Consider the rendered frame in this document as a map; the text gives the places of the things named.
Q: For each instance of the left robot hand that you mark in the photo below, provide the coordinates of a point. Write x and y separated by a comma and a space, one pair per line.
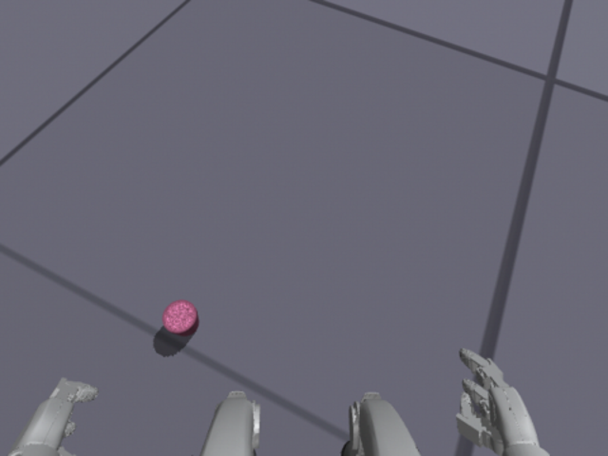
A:
49, 424

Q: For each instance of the right robot hand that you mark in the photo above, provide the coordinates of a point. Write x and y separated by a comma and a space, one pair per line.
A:
505, 421

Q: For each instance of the cup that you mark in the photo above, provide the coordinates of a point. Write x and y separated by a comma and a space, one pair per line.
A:
181, 318

